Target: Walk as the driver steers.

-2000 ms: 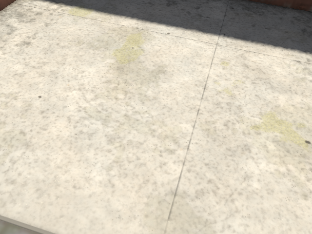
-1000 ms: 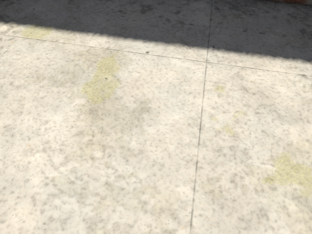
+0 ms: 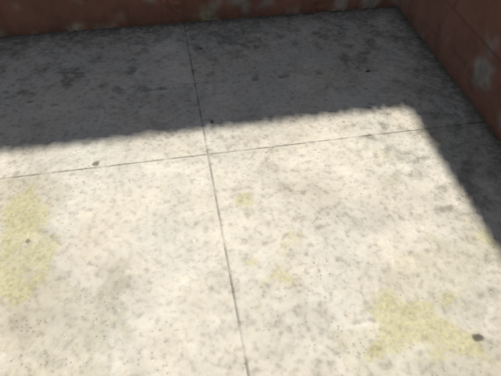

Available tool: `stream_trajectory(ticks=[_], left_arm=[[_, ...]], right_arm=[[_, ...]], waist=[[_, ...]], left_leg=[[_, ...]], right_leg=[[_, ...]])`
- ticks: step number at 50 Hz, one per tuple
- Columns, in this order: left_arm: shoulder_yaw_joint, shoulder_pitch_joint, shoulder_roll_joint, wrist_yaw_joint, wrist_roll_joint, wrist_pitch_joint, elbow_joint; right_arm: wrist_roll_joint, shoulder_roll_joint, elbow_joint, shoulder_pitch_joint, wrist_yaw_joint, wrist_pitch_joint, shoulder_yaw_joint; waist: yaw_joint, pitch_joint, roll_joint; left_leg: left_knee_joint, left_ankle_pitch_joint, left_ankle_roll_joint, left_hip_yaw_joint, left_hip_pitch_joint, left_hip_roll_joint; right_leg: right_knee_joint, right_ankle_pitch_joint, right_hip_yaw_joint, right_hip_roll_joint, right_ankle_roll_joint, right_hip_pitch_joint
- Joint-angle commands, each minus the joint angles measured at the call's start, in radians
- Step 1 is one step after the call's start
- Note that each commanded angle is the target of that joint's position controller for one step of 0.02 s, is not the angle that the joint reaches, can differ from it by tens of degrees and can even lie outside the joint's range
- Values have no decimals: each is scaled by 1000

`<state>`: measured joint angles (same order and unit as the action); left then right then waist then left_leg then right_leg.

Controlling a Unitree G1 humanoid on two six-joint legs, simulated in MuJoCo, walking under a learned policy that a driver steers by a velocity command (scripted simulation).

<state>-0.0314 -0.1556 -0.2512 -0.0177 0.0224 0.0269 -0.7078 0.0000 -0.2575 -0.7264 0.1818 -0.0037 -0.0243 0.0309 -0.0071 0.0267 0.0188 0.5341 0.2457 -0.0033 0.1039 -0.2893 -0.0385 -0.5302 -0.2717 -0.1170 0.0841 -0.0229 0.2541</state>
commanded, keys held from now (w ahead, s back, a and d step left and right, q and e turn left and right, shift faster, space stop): q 0.44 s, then no key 0.04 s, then w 0.10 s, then w+e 0.42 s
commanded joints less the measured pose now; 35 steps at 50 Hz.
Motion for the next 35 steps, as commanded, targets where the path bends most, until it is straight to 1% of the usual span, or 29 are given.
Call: stream_trajectory(ticks=[1,4,5,6,7,8,9,10,11,12,13,14,16,18,19,20,21,22,23,24,25,26,27,28,29,30,31,33,35], left_arm=[[-54,-20,-128,-11,-8,-16,60],[-66,-30,-120,-9,-13,-20,59],[-71,-34,-125,-8,-14,-20,59],[-78,-38,-139,-8,-14,-19,59],[-84,-42,-156,-10,-11,-18,61],[-90,-54,-175,-11,-6,-20,62],[-88,-37,-179,-16,-4,-25,71],[-81,-41,-172,-22,-1,-31,83],[-78,-23,-170,-27,-6,-36,90],[-79,10,-176,-28,-17,-37,90],[-83,18,-190,-28,-23,-35,85],[-87,15,-201,-29,-23,-28,80],[-92,22,-211,-27,-21,-10,78],[-97,5,-225,-22,-29,-2,70],[-97,3,-229,-20,-38,-3,66],[-96,12,-227,-17,-49,-6,63],[-90,-8,-207,-14,-56,-13,52],[-83,-62,-172,-7,-38,-22,35],[-54,-59,-102,0,26,-26,78],[-66,46,-156,-7,4,-30,94],[-75,57,-182,-10,-26,-25,89],[-78,39,-183,-9,-29,-24,76],[-80,43,-183,-8,-26,-24,61],[-80,44,-180,-3,-26,-26,60],[-77,39,-170,4,-28,-34,55],[-74,21,-161,11,-32,-43,41],[-72,20,-158,14,-36,-52,31],[-65,46,-145,18,-36,-65,26],[-58,60,-132,22,-37,-71,26]], right_arm=[[14,-189,96,-51,14,-2,57],[20,-189,127,-57,22,19,64],[21,-186,138,-63,22,24,65],[23,-179,149,-65,20,28,65],[23,-171,157,-61,17,32,63],[18,-159,160,-46,13,34,60],[12,-158,162,-36,8,36,64],[13,-192,166,-47,5,38,78],[20,-201,162,-40,3,45,88],[25,-178,158,-32,2,54,82],[25,-151,162,-48,2,59,72],[25,-132,169,-61,-1,60,63],[29,-116,187,-70,-16,60,53],[33,-135,197,-63,-26,60,58],[32,-144,195,-43,-28,62,64],[27,-146,185,-6,-27,64,70],[20,-160,174,33,-20,66,80],[17,-217,179,65,-7,64,99],[1,-346,222,69,8,60,118],[-37,-294,222,112,-6,37,99],[-33,-263,203,99,-11,19,90],[-5,-231,182,86,-7,11,85],[11,-197,176,73,-1,11,72],[12,-188,175,57,5,10,63],[4,-181,174,55,10,7,57],[-4,-169,169,58,15,0,53],[-10,-166,164,66,18,-9,52],[-11,-172,147,87,21,-26,56],[-8,-186,128,109,20,-37,62]], waist=[[22,-85,-147],[16,-103,-102],[15,-103,-71],[11,-99,-21],[10,-89,39],[11,-85,109],[11,-91,184],[28,-86,145],[15,-76,70],[-1,-54,40],[9,-39,51],[22,-40,70],[33,-71,116],[42,-100,144],[33,-109,142],[9,-115,131],[-6,-120,106],[-4,-123,-33],[27,-132,-355],[-73,-224,-248],[-53,-177,-160],[-32,-142,-128],[-30,-114,-112],[-20,-80,-139],[-14,-62,-165],[-9,-60,-175],[-14,-52,-168],[-29,-33,-141],[-42,-20,-136]], left_leg=[[-98,-278,127,236,33,164],[-54,-275,129,254,8,135],[-28,-247,115,236,-19,110],[16,-200,91,198,-58,75],[82,-122,58,139,-119,30],[177,-11,22,68,-187,-15],[336,254,-3,5,-238,-21],[538,384,-25,-1,-290,8],[637,381,-38,10,-312,30],[606,334,-46,9,-325,57],[554,275,-54,-15,-336,71],[507,238,-63,-47,-320,75],[373,194,-64,-104,-208,74],[246,157,-55,-142,-131,60],[169,109,-44,-162,-92,48],[60,20,-26,-189,-26,27],[-42,-65,2,-187,65,1],[-114,-301,50,-47,208,67],[-111,-756,216,379,347,381],[-152,-716,366,462,279,454],[-177,-476,338,377,257,393],[-205,-162,278,329,247,330],[-239,95,238,314,228,292],[-284,220,224,303,180,263],[-323,265,218,298,159,248],[-348,256,214,277,172,246],[-361,223,212,255,186,245],[-377,167,205,210,216,252],[-396,148,205,184,234,269]], right_leg=[[-18,93,19,-41,-1,-27],[-6,110,22,-54,-11,-47],[16,129,6,-73,-24,-65],[53,155,-30,-111,-47,-86],[95,211,-93,-177,-89,-118],[135,313,-195,-289,-158,-157],[157,448,-293,-418,-245,-170],[165,563,-332,-490,-303,-166],[156,590,-290,-487,-299,-157],[152,554,-209,-441,-255,-152],[154,545,-146,-400,-226,-165],[152,559,-90,-370,-213,-172],[140,577,7,-332,-195,-150],[118,564,39,-343,-184,-160],[94,535,51,-349,-173,-161],[54,489,74,-345,-149,-140],[-14,397,110,-320,-105,-92],[-184,197,192,-257,-23,46],[-497,-405,229,-117,85,355],[-656,-457,63,-82,94,384],[-699,-372,48,-111,84,411],[-657,-273,53,-135,71,442],[-612,-193,52,-156,66,453],[-579,-115,61,-155,65,430],[-559,-55,75,-145,66,411],[-525,-10,82,-145,66,405],[-481,27,83,-148,63,407],[-381,78,81,-156,58,418],[-307,106,77,-162,57,423]])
